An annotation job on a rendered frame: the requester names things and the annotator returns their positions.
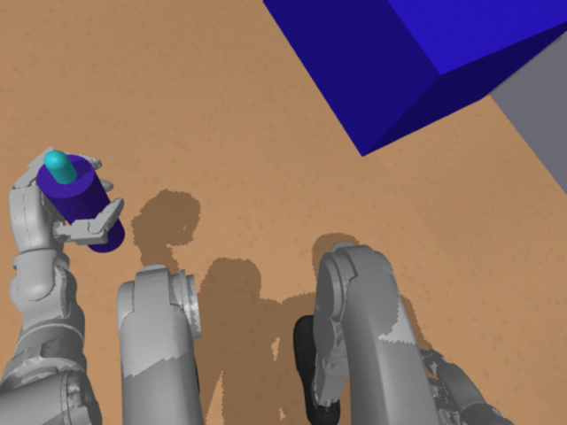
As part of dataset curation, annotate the bottle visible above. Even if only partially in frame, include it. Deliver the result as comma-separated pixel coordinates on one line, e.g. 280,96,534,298
36,151,125,253

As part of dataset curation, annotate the right robot arm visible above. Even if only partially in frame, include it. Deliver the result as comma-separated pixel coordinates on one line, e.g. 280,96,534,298
460,403,515,425

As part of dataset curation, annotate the left robot hand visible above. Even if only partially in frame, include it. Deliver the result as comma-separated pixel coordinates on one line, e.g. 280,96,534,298
8,147,124,254

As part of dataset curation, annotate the left robot arm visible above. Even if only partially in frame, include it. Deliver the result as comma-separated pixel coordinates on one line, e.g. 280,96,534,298
0,248,103,425

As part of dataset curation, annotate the right robot foot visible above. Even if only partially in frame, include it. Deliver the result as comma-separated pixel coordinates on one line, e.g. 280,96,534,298
293,315,340,425

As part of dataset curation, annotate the right robot hand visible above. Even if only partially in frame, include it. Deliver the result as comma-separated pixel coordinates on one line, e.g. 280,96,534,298
419,349,486,425

